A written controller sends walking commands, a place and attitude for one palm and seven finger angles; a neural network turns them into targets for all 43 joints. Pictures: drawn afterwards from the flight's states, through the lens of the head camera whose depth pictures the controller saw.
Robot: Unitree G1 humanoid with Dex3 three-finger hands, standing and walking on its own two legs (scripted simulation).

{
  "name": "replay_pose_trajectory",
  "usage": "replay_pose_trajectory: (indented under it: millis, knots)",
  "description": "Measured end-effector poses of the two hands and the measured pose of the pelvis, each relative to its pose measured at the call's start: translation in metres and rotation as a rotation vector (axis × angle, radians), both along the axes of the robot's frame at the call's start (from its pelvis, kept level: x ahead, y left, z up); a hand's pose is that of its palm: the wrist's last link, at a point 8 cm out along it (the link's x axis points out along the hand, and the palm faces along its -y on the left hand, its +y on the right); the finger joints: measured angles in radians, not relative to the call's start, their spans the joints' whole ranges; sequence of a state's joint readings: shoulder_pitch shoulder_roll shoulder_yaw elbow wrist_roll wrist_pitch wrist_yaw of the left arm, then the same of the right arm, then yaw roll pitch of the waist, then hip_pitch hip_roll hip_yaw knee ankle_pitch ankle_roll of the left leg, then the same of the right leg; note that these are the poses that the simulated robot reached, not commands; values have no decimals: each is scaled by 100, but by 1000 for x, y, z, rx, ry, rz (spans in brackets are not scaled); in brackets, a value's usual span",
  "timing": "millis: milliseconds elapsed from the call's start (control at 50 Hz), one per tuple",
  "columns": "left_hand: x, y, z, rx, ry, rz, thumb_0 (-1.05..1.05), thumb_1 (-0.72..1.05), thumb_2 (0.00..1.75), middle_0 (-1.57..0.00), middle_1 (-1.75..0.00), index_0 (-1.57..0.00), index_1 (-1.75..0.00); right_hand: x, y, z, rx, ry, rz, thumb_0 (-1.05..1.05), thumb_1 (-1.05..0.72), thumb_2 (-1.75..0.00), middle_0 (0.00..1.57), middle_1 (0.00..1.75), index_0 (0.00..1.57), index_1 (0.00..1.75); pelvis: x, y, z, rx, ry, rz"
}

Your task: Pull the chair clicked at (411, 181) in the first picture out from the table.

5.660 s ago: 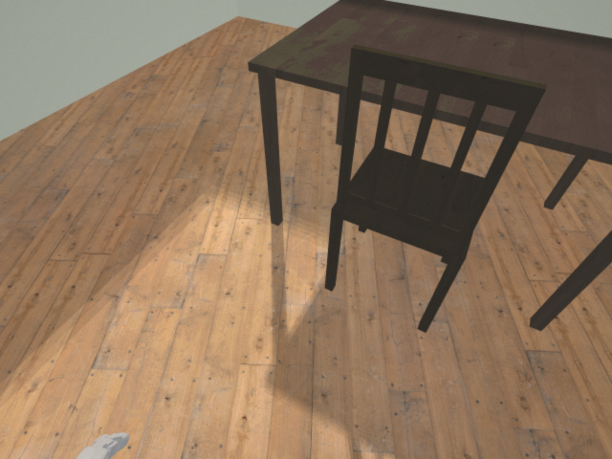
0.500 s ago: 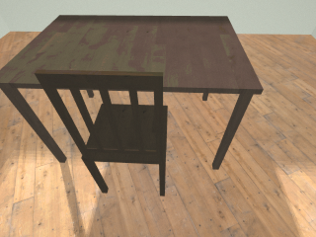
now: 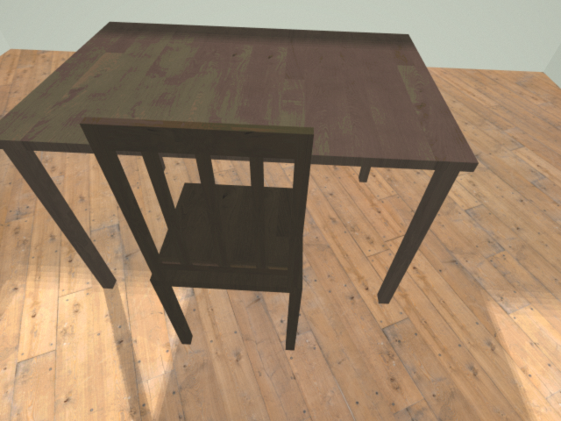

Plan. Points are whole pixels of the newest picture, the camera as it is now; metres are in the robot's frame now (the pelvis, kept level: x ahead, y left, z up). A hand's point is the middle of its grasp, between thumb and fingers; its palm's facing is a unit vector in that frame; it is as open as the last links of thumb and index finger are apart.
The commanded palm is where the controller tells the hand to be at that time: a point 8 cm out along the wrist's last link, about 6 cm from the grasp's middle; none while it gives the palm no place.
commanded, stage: look again from close up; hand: left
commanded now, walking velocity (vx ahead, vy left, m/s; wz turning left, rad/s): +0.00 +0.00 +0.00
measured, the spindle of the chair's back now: (214, 217) +0.52 +0.17 -0.07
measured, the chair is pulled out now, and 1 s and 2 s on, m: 0.00 0.00 0.00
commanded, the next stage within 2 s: shuffle to correct the standing spot in 0.78 s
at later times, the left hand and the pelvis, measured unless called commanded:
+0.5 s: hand out of the picture +0.00 +0.19 -0.18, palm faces +0.00 -0.98 -0.17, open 7.4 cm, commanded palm none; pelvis +0.01 +0.03 +0.00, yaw -1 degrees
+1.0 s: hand out of the picture +0.00 +0.17 -0.18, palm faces +0.00 -0.99 -0.16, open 7.4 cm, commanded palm none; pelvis +0.01 +0.01 +0.00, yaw -1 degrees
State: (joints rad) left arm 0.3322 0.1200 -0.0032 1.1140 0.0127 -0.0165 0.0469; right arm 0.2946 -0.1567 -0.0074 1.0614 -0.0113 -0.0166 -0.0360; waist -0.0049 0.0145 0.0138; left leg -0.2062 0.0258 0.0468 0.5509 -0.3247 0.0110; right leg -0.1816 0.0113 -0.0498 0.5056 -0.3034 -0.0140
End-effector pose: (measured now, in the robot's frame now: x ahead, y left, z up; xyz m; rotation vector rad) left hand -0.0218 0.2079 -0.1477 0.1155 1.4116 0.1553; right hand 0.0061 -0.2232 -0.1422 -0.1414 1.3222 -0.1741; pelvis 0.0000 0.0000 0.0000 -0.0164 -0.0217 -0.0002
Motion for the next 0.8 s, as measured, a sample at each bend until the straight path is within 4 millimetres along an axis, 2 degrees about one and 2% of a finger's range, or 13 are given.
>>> replay_pose_trajectory:
  millis: [140,260,420,660,800]
  knots:
    - [25,34,6,35,-57,-33,1,91,90,-20,-30,-20,-30,-18,27,-2,30,43,3,1,-93,-90,20,30,20,30,-1,17,2,13,-2,-10]
    - [31,45,8,39,-48,-50,1,91,90,-20,-30,-19,-30,-30,43,-2,53,85,-6,1,-92,-90,20,30,20,30,0,26,3,19,5,-15]
    - [27,40,4,12,-10,-48,1,91,90,-20,-30,-19,-30,-30,47,-2,47,109,-13,0,-91,-90,20,30,20,30,4,31,3,22,5,-19]
    - [19,28,1,-10,23,-33,1,91,90,-20,-30,-20,-30,-8,37,-1,22,74,-5,0,-91,-90,20,30,20,30,10,28,3,23,-2,-23]
    - [18,24,2,-9,23,-34,1,91,90,-20,-30,-20,-30,-3,29,-1,17,67,-4,1,-92,-90,20,30,20,30,10,24,3,24,-3,-24]
